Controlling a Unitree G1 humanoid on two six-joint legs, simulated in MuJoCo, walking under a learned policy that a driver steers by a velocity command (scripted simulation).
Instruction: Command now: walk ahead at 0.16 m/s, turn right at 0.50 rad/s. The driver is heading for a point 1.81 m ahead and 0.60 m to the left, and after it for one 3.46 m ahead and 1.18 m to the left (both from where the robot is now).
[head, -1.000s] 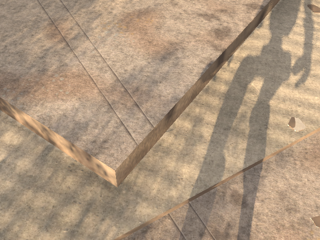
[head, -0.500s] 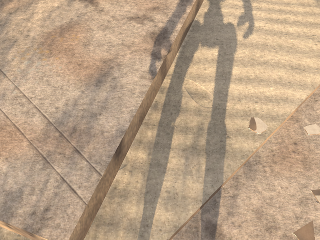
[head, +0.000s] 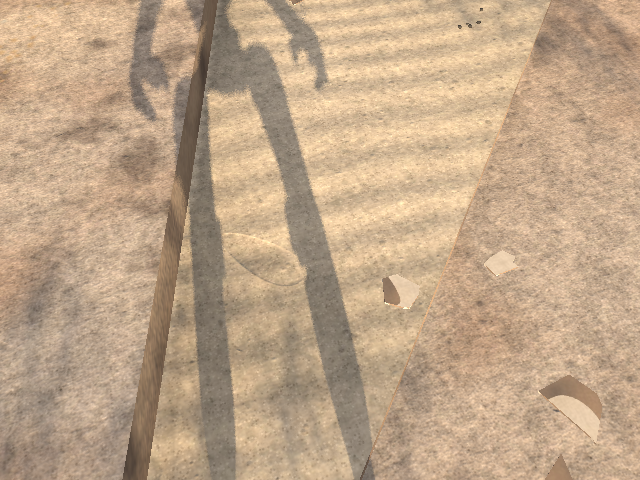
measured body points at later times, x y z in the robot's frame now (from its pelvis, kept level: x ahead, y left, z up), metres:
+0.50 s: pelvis +0.08 +0.00 -0.02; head +0.11 +0.01 +0.43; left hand +0.19 +0.28 -0.14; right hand +0.26 -0.25 -0.13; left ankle +0.07 +0.14 -0.72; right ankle +0.08 -0.11 -0.76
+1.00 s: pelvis +0.08 +0.00 -0.03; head +0.11 +0.00 +0.42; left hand +0.15 +0.31 -0.12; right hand +0.35 -0.19 -0.12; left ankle +0.03 +0.13 -0.68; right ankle +0.14 -0.08 -0.76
